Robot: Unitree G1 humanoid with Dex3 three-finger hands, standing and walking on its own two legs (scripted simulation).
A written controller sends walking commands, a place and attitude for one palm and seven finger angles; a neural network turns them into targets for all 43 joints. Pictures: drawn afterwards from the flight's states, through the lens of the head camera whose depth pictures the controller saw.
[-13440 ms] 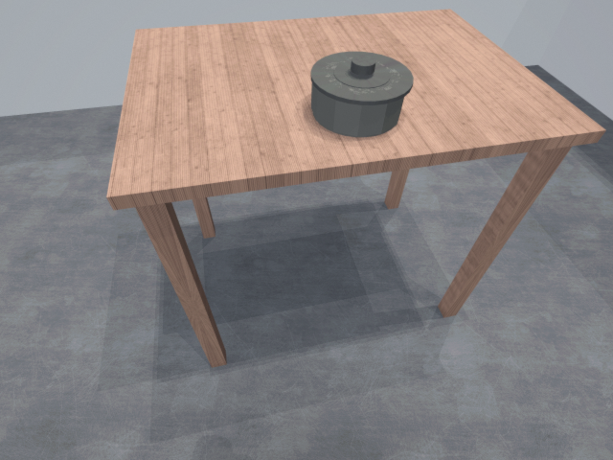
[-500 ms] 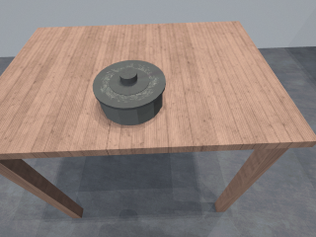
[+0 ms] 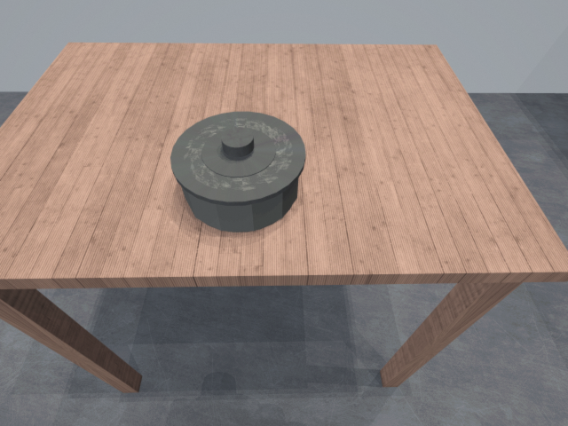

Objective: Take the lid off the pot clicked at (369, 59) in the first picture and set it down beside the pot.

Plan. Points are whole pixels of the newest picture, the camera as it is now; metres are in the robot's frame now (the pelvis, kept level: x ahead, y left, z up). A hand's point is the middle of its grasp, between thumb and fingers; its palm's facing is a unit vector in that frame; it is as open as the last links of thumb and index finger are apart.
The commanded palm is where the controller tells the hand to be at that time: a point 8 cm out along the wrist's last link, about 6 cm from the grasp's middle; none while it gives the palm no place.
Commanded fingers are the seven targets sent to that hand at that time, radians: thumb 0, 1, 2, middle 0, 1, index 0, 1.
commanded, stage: look again from close up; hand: left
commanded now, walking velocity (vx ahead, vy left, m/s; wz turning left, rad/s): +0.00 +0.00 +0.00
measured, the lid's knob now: (237, 141) +0.46 +0.10 +0.15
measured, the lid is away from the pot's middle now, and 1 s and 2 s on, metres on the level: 0.00 0.00 0.00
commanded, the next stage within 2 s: lift the closed hand beside the body in 0.40 s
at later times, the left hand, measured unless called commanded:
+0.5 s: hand out of the picture +0.02 +0.18 -0.17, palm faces +0.02 -0.98 -0.21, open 7.3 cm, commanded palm +0.09 +0.23 -0.07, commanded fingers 0.00 0.90 0.90 -0.24 -0.35 -0.24 -0.35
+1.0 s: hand out of the picture +0.10 +0.20 +0.03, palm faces +0.33 -0.89 -0.32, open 3.6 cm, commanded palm +0.05 +0.23 +0.07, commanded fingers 0.00 0.90 0.90 -1.30 -1.50 -1.30 -1.50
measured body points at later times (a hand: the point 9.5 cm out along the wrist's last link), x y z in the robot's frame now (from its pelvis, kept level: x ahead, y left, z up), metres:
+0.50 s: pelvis +0.00 +0.00 +0.00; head +0.02 +0.01 +0.45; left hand +0.02 +0.23 -0.16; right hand +0.01 -0.23 -0.15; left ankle -0.02 +0.05 -0.74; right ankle -0.03 -0.14 -0.74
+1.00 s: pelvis -0.03 -0.04 +0.00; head -0.06 -0.05 +0.45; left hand +0.08 +0.24 +0.05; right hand +0.21 -0.24 -0.03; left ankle -0.02 +0.05 -0.74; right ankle -0.03 -0.14 -0.74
